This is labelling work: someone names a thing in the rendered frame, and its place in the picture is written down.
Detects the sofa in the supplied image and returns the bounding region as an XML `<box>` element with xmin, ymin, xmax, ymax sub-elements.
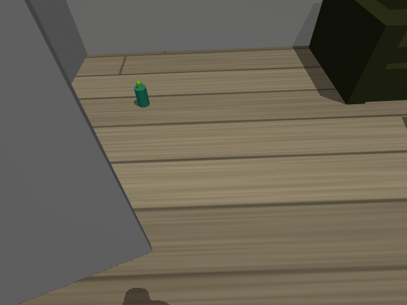
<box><xmin>309</xmin><ymin>0</ymin><xmax>407</xmax><ymax>105</ymax></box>

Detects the bottle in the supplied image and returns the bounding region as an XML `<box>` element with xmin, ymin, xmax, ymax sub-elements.
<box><xmin>134</xmin><ymin>81</ymin><xmax>149</xmax><ymax>107</ymax></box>

